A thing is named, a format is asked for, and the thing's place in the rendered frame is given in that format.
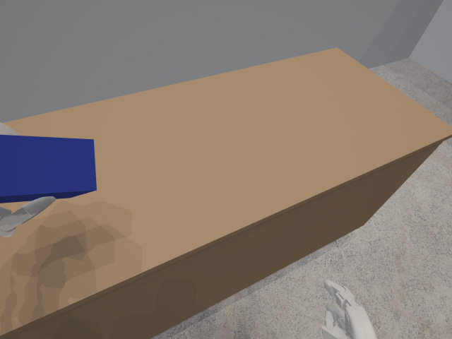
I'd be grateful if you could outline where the sponge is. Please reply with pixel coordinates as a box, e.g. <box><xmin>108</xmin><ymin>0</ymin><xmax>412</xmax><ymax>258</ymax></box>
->
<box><xmin>0</xmin><ymin>135</ymin><xmax>97</xmax><ymax>203</ymax></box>

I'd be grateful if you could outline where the right robot hand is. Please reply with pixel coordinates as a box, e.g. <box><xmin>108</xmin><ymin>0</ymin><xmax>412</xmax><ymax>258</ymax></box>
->
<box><xmin>322</xmin><ymin>280</ymin><xmax>378</xmax><ymax>339</ymax></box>

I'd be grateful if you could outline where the left robot hand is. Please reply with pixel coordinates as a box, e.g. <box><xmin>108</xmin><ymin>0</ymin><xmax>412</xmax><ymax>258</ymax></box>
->
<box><xmin>0</xmin><ymin>122</ymin><xmax>56</xmax><ymax>238</ymax></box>

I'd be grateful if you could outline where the table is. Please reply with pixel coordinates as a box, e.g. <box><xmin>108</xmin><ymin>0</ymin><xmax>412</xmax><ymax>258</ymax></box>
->
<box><xmin>0</xmin><ymin>47</ymin><xmax>452</xmax><ymax>339</ymax></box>

